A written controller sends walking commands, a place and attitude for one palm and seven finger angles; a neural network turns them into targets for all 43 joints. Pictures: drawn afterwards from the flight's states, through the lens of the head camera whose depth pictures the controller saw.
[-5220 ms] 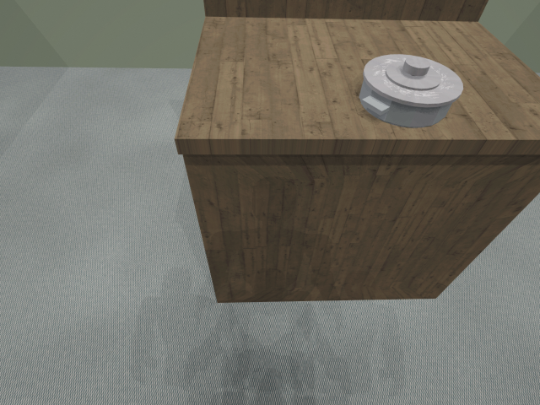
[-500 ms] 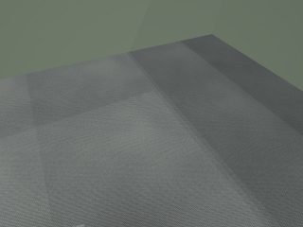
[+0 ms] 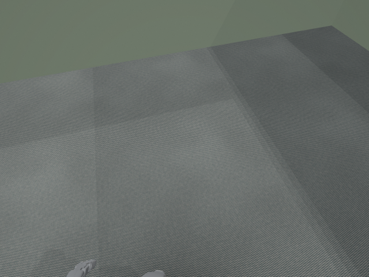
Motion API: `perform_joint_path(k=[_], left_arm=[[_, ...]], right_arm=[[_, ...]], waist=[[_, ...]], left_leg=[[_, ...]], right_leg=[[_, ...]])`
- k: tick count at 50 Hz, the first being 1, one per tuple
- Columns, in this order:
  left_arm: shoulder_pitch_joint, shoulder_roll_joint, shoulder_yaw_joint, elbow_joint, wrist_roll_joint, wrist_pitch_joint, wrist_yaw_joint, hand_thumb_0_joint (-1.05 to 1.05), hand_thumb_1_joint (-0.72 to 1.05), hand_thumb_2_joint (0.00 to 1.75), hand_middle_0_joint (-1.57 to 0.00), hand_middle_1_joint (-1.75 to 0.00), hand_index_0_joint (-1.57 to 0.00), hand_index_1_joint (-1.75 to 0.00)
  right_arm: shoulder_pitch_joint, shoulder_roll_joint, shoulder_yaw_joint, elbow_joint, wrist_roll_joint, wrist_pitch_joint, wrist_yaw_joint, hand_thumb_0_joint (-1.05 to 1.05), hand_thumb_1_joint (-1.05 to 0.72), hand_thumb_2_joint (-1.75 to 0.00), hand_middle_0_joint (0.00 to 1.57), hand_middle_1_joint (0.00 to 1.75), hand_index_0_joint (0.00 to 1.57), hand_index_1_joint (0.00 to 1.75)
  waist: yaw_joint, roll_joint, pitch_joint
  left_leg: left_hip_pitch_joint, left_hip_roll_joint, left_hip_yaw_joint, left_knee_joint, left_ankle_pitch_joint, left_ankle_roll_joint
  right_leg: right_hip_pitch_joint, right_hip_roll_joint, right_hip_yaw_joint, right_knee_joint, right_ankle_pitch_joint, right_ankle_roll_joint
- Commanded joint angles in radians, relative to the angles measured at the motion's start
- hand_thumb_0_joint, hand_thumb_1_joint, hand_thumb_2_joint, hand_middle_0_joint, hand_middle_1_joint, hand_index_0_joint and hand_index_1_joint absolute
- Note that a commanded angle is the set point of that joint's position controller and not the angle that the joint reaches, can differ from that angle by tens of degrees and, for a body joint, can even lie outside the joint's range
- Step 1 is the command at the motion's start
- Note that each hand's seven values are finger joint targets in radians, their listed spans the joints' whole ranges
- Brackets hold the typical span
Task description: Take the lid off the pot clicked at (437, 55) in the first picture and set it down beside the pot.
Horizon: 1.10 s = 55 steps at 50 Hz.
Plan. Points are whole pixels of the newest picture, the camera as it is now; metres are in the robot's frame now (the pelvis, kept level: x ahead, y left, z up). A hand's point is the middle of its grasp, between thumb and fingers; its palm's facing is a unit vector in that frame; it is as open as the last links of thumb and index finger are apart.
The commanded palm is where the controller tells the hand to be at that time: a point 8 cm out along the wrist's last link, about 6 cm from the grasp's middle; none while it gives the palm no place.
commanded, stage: turn to face it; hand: left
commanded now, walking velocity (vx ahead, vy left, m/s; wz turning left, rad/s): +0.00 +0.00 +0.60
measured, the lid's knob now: out of the picture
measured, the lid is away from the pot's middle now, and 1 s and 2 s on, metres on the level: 0.00 0.00 0.00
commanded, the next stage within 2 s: none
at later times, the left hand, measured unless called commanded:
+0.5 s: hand out of the picture -0.07 +0.23 -0.18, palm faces +0.37 -0.89 -0.26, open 7.4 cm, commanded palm none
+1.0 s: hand out of the picture -0.01 +0.20 -0.12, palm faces +0.56 -0.77 -0.30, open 7.4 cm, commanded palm none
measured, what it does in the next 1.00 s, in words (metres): steps on the spot, turning left: left foot, then right foot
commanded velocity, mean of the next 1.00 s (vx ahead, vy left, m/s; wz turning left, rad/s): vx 0.00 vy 0.00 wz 0.60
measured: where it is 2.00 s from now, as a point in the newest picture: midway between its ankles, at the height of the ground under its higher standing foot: outside the picture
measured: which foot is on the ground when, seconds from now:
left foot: up 0.00-0.42, down 0.44-0.88, up 0.90-1.00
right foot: down 0.00-0.42, up 0.44-0.86, down 0.88-1.00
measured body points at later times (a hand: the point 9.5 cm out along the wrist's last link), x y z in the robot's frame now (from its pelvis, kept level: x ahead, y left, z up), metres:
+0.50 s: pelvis -0.02 +0.01 +0.00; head +0.02 +0.06 +0.44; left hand -0.08 +0.28 -0.16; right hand +0.19 -0.19 -0.12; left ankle -0.06 +0.11 -0.73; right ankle -0.01 -0.13 -0.69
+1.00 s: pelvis +0.00 -0.03 +0.01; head +0.05 -0.04 +0.46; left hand -0.04 +0.24 -0.10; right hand +0.20 -0.22 -0.15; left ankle -0.09 +0.08 -0.65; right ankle +0.06 -0.11 -0.73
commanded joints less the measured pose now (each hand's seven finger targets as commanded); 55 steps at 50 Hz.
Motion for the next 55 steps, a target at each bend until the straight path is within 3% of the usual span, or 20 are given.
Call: perform_joint_path(k=[1,3,5,13,17,19,20,21,22,23,28,38,42,43,44,45,46,47,49,55], left_arm=[[0.045,0.203,0.041,-0.074,0.008,-0.018,0.023,0.00,0.90,0.90,-0.20,-0.30,-0.20,-0.30],[-0.020,0.159,0.025,-0.085,0.004,-0.023,0.018,0.00,0.90,0.90,-0.20,-0.30,-0.20,-0.30],[0.000,0.137,0.017,-0.083,0.008,-0.028,0.017,0.00,0.90,0.90,-0.20,-0.30,-0.20,-0.30],[0.129,0.197,0.029,-0.051,0.016,-0.017,0.014,0.00,0.90,0.90,-0.20,-0.30,-0.20,-0.30],[0.119,0.218,0.041,-0.053,0.018,-0.010,0.010,0.00,0.90,0.90,-0.20,-0.30,-0.20,-0.30],[0.111,0.215,0.043,-0.045,0.010,-0.006,0.006,0.00,0.90,0.90,-0.20,-0.30,-0.20,-0.30],[0.106,0.205,0.044,-0.052,0.001,-0.004,0.004,0.00,0.90,0.90,-0.20,-0.30,-0.20,-0.30],[0.104,0.148,0.036,-0.086,-0.007,-0.001,-0.004,0.00,0.90,0.90,-0.20,-0.30,-0.20,-0.30],[0.035,0.107,0.014,-0.127,-0.001,0.004,-0.005,0.00,0.90,0.90,-0.20,-0.30,-0.20,-0.30],[0.007,0.138,0.018,-0.128,0.005,0.015,-0.001,0.00,0.90,0.90,-0.20,-0.30,-0.20,-0.30],[0.032,0.131,0.028,-0.067,0.004,0.018,-0.011,0.00,0.90,0.90,-0.20,-0.30,-0.20,-0.30],[-0.034,0.114,0.017,-0.111,-0.004,0.013,-0.003,0.00,0.90,0.90,-0.20,-0.30,-0.20,-0.30],[0.066,0.122,0.021,-0.092,-0.012,-0.003,0.003,0.00,0.90,0.90,-0.20,-0.30,-0.20,-0.30],[0.105,0.152,0.029,-0.086,-0.008,-0.015,0.007,0.00,0.90,0.90,-0.20,-0.30,-0.20,-0.30],[0.128,0.255,0.046,-0.087,0.009,-0.029,0.017,0.00,0.90,0.90,-0.20,-0.30,-0.20,-0.30],[0.123,0.295,0.049,-0.096,0.007,-0.023,0.018,0.00,0.90,0.90,-0.20,-0.30,-0.20,-0.30],[0.089,0.252,0.038,-0.106,0.005,-0.019,0.019,0.00,0.90,0.90,-0.20,-0.30,-0.20,-0.30],[0.028,0.197,0.032,-0.110,0.002,-0.027,0.021,0.00,0.90,0.90,-0.20,-0.30,-0.20,-0.30],[-0.036,0.153,0.014,-0.126,0.000,-0.022,0.016,0.00,0.90,0.90,-0.20,-0.30,-0.20,-0.30],[0.111,0.164,0.017,-0.081,0.007,-0.029,0.017,0.00,0.90,0.90,-0.20,-0.30,-0.20,-0.30]], right_arm=[[-0.052,-0.097,-0.027,-0.120,-0.011,-0.019,0.002,0.00,-0.90,-0.90,0.20,0.30,0.20,0.30],[-0.032,-0.097,-0.026,-0.078,-0.013,-0.007,0.014,0.00,-0.90,-0.90,0.20,0.30,0.20,0.30],[-0.024,-0.082,-0.018,-0.074,-0.009,-0.007,0.021,0.00,-0.90,-0.90,0.20,0.30,0.20,0.30],[-0.171,-0.066,0.004,-0.125,0.000,-0.005,0.027,0.00,-0.90,-0.90,0.20,0.30,0.20,0.30],[-0.148,-0.064,0.012,-0.130,0.006,-0.023,0.024,0.00,-0.90,-0.90,0.20,0.30,0.20,0.30],[-0.089,-0.083,0.008,-0.122,0.004,-0.033,0.021,0.00,-0.90,-0.90,0.20,0.30,0.20,0.30],[-0.015,-0.126,-0.004,-0.106,0.001,-0.043,0.020,0.00,-0.90,-0.90,0.20,0.30,0.20,0.30],[0.052,-0.246,-0.035,-0.099,-0.004,-0.054,0.011,0.00,-0.90,-0.90,0.20,0.30,0.20,0.30],[0.120,-0.315,-0.052,-0.080,0.008,-0.048,0.001,0.00,-0.90,-0.90,0.20,0.30,0.20,0.30],[0.127,-0.291,-0.042,-0.064,0.004,-0.041,-0.001,0.00,-0.90,-0.90,0.20,0.30,0.20,0.30],[-0.063,-0.191,-0.007,-0.109,-0.002,-0.052,-0.017,0.00,-0.90,-0.90,0.20,0.30,0.20,0.30],[-0.014,-0.205,-0.024,-0.093,-0.009,-0.039,-0.012,0.00,-0.90,-0.90,0.20,0.30,0.20,0.30],[-0.060,-0.197,-0.028,-0.110,-0.003,-0.033,-0.011,0.00,-0.90,-0.90,0.20,0.30,0.20,0.30],[-0.059,-0.166,-0.025,-0.114,0.005,-0.034,-0.009,0.00,-0.90,-0.90,0.20,0.30,0.20,0.30],[-0.023,-0.086,-0.012,-0.123,0.017,-0.036,-0.003,0.00,-0.90,-0.90,0.20,0.30,0.20,0.30],[-0.039,-0.100,-0.015,-0.142,0.004,-0.035,-0.007,0.00,-0.90,-0.90,0.20,0.30,0.20,0.30],[-0.039,-0.123,-0.021,-0.136,-0.005,-0.029,-0.004,0.00,-0.90,-0.90,0.20,0.30,0.20,0.30],[-0.025,-0.125,-0.023,-0.102,-0.008,-0.017,0.003,0.00,-0.90,-0.90,0.20,0.30,0.20,0.30],[0.004,-0.115,-0.023,-0.072,-0.009,-0.006,0.016,0.00,-0.90,-0.90,0.20,0.30,0.20,0.30],[-0.084,-0.082,-0.004,-0.082,-0.004,0.003,0.024,0.00,-0.90,-0.90,0.20,0.30,0.20,0.30]], waist=[[0.025,-0.199,-0.037],[-0.009,-0.239,0.006],[-0.006,-0.227,0.008],[0.072,-0.230,-0.017],[0.069,-0.266,-0.074],[0.040,-0.237,-0.123],[-0.005,-0.145,-0.174],[-0.046,0.149,-0.225],[-0.080,0.274,-0.226],[-0.076,0.151,-0.208],[0.012,0.118,-0.082],[-0.012,0.135,-0.085],[0.041,0.119,-0.122],[0.062,0.035,-0.139],[0.067,-0.262,-0.163],[0.068,-0.337,-0.130],[0.050,-0.208,-0.092],[0.021,-0.271,-0.067],[-0.017,-0.208,-0.012],[0.045,-0.210,-0.033]], left_leg=[[-0.218,0.035,0.015,0.537,-0.237,-0.006],[-0.213,0.062,0.065,0.625,-0.140,-0.028],[-0.201,0.067,0.109,0.607,-0.103,-0.044],[-0.096,0.070,0.197,0.307,-0.148,-0.050],[0.022,0.056,0.235,0.116,-0.156,-0.024],[0.139,0.043,0.247,-0.084,-0.036,-0.011],[0.313,0.065,0.204,-0.224,0.119,0.008],[0.530,0.307,-0.120,-0.267,0.421,0.116],[0.568,0.463,-0.300,-0.241,0.826,0.238],[0.525,0.469,-0.212,-0.212,0.758,0.277],[0.296,0.250,-0.078,-0.254,0.533,0.181],[0.260,0.228,-0.222,-0.249,0.385,0.205],[0.139,0.179,-0.245,-0.152,0.391,0.160],[0.051,0.128,-0.216,-0.077,0.270,0.111],[-0.145,-0.008,-0.044,0.149,-0.083,0.020],[-0.198,-0.039,0.045,0.375,-0.354,-0.016],[-0.180,0.003,0.008,0.514,-0.311,-0.005],[-0.175,0.033,-0.004,0.572,-0.245,-0.009],[-0.169,0.050,0.051,0.636,-0.129,-0.027],[-0.174,0.062,0.124,0.505,-0.116,-0.061]], right_leg=[[0.064,-0.416,0.295,-0.317,0.093,-0.177],[0.053,-0.309,0.160,-0.262,0.223,-0.137],[0.094,-0.282,0.054,-0.223,0.381,-0.134],[0.185,-0.338,-0.008,-0.191,0.465,-0.166],[0.207,-0.361,-0.043,-0.117,0.535,-0.156],[0.209,-0.338,-0.103,-0.007,0.541,-0.105],[0.114,-0.315,-0.141,0.145,0.484,-0.057],[-0.175,-0.182,-0.174,0.376,0.039,0.029],[-0.361,-0.097,-0.086,0.529,-0.361,0.068],[-0.360,-0.125,-0.021,0.604,-0.324,0.050],[-0.287,-0.091,0.024,0.601,-0.076,0.065],[-0.157,-0.018,0.024,0.262,-0.105,0.059],[0.093,0.016,0.009,-0.027,0.045,0.041],[0.227,-0.038,0.050,-0.182,0.136,0.033],[0.391,-0.308,0.306,-0.299,0.206,-0.043],[0.278,-0.488,0.435,-0.287,0.326,-0.158],[0.174,-0.452,0.346,-0.268,0.293,-0.194],[0.124,-0.388,0.283,-0.283,0.248,-0.166],[0.094,-0.295,0.136,-0.255,0.281,-0.133],[0.240,-0.294,0.019,-0.209,0.505,-0.148]])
